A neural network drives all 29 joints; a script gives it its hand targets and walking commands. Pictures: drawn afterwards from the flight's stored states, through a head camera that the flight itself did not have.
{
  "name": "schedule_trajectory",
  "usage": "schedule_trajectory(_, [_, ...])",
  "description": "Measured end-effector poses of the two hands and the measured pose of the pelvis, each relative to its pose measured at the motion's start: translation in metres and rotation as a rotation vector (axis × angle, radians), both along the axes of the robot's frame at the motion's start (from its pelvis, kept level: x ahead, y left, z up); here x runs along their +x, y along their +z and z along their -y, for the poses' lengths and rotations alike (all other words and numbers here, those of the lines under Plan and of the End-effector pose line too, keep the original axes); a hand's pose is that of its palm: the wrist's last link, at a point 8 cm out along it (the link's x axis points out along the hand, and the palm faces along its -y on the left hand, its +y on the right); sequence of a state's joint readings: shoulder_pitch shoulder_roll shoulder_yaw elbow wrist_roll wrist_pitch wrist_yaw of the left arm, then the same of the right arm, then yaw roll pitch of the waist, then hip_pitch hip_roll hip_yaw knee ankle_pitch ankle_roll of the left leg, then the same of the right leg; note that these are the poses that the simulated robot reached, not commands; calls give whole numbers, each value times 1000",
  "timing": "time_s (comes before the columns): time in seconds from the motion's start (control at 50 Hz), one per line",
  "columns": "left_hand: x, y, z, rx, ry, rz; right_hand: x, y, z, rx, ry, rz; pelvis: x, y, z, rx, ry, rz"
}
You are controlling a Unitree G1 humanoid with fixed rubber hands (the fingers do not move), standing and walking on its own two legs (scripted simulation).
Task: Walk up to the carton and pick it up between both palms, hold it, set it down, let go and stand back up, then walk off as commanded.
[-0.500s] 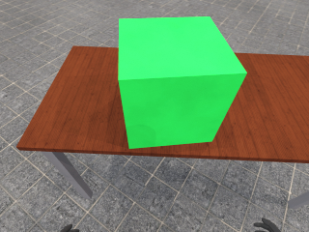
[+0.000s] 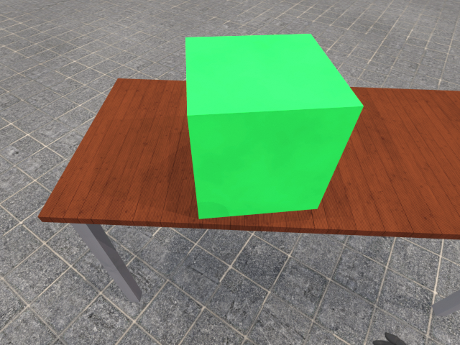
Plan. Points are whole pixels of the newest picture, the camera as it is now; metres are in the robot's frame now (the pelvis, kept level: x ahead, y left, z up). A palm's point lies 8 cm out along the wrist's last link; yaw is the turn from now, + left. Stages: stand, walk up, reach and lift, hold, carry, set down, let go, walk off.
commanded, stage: stand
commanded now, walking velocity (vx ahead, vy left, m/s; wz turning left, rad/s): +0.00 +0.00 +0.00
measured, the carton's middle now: (254, 127) +0.54 -0.01 +0.07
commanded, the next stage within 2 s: walk off in 1.00 s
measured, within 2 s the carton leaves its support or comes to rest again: neither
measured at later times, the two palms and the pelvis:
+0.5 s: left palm out of the picture +0.04 +0.27 -0.13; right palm out of the picture +0.07 -0.28 -0.10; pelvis -0.02 +0.00 +0.00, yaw +0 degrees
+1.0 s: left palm out of the picture +0.02 +0.27 -0.13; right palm out of the picture +0.05 -0.28 -0.11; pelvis -0.03 +0.00 +0.00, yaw +0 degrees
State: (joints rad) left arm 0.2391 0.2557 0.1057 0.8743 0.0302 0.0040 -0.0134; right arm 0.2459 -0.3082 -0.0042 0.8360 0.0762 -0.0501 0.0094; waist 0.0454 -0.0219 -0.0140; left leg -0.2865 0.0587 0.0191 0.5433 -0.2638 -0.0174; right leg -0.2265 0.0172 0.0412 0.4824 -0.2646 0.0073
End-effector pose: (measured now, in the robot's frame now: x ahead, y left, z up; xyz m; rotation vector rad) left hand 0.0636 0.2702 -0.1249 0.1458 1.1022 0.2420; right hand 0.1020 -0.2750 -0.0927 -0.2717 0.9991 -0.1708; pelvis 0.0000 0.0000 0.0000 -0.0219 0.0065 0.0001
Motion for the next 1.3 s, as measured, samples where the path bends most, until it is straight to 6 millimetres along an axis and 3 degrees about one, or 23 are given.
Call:
schedule_trajectory(0.62, [-36, -1, 0, 4, -18, -32, -41, -11, 6, 2, -26, -50, -24, -1, -2, -3, 1, 34])
schedule_trajectory(1.3, [-50, -2, 0, 16, -25, -63, -54, -17, 16, -8, -31, -96, -32, -3, 2, 0, 7, 52])
